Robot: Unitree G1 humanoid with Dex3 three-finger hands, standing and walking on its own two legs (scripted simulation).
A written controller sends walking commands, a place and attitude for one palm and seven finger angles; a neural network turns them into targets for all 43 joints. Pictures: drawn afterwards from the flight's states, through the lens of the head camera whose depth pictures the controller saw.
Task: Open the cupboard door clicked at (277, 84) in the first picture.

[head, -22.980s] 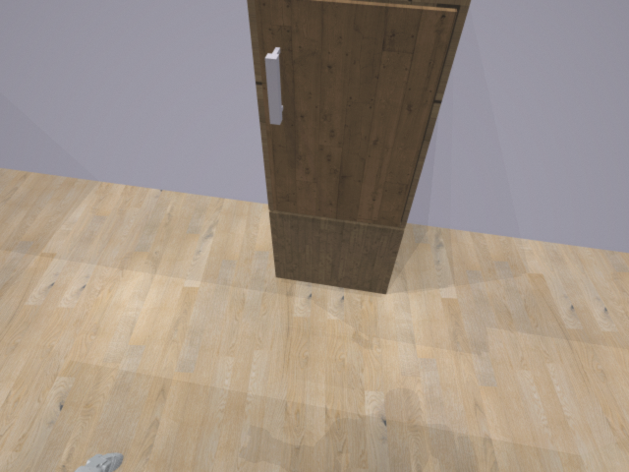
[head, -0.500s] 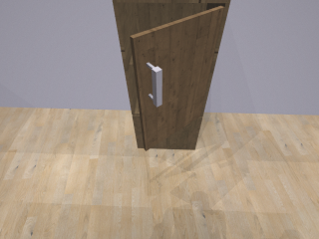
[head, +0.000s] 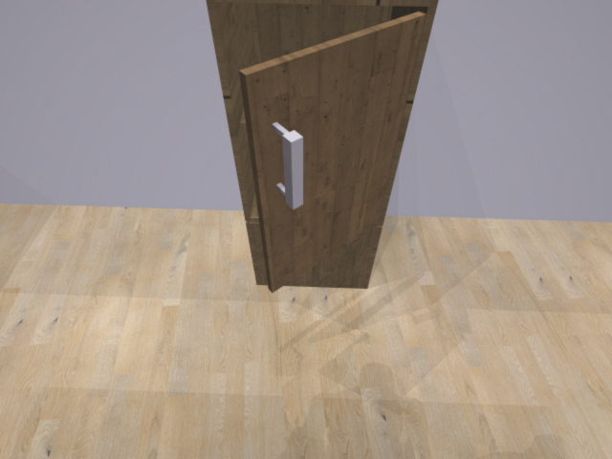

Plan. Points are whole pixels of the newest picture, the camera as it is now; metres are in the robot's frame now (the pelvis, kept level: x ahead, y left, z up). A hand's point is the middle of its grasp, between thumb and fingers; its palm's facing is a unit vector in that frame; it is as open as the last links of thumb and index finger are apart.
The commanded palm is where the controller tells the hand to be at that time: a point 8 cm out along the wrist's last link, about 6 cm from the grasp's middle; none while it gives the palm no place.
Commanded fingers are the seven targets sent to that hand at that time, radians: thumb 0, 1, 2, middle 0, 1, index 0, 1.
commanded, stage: look to check the result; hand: left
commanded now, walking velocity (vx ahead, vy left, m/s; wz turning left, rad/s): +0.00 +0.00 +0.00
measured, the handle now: (286, 166) +0.57 +0.07 +0.05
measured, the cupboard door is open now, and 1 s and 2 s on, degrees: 40 40 40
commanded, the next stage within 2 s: walk to a spot facing it in 0.44 s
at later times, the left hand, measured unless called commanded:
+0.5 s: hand out of the picture +0.01 +0.16 -0.18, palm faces +0.04 -0.98 -0.19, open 7.4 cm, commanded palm none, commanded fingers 0.00 0.90 0.90 -0.20 -0.30 -0.20 -0.30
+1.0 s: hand out of the picture +0.08 +0.18 -0.17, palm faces -0.12 -0.96 -0.26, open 7.4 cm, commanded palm none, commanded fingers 0.00 0.90 0.90 -0.20 -0.30 -0.20 -0.30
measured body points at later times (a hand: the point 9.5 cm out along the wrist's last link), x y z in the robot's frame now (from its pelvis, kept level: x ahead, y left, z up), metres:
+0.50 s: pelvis +0.02 -0.01 +0.00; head +0.04 -0.01 +0.45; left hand +0.01 +0.21 -0.16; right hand +0.03 -0.23 -0.16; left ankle +0.05 +0.11 -0.74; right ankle -0.03 -0.10 -0.74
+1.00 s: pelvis +0.01 -0.02 -0.01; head +0.05 -0.04 +0.44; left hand +0.09 +0.23 -0.15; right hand +0.01 -0.27 -0.17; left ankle +0.05 +0.11 -0.74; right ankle -0.04 -0.10 -0.72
